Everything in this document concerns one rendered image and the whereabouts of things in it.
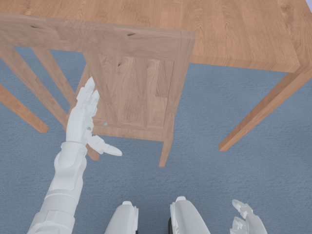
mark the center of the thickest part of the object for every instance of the chair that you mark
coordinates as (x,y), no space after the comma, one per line
(138,71)

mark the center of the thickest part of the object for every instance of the table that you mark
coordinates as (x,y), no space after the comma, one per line
(273,35)

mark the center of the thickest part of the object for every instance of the robot left hand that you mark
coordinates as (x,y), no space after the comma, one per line
(81,118)

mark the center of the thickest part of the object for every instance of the robot left forearm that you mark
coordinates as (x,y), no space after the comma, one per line
(57,212)

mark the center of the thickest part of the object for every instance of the robot right shin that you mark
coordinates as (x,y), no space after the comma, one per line
(176,231)

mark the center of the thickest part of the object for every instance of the robot right hand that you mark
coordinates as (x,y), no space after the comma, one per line
(252,225)

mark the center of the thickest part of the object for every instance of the right robot thigh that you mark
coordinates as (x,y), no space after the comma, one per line
(186,217)

